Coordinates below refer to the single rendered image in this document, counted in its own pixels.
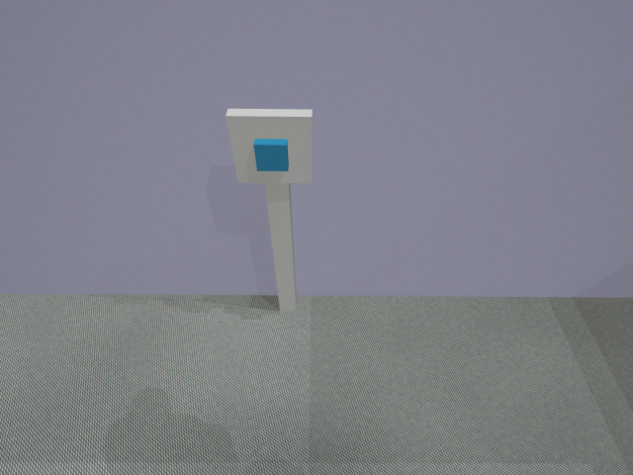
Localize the panel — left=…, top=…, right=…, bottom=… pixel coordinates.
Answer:
left=226, top=109, right=313, bottom=312

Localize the button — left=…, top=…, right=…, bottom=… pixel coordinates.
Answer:
left=254, top=139, right=289, bottom=171

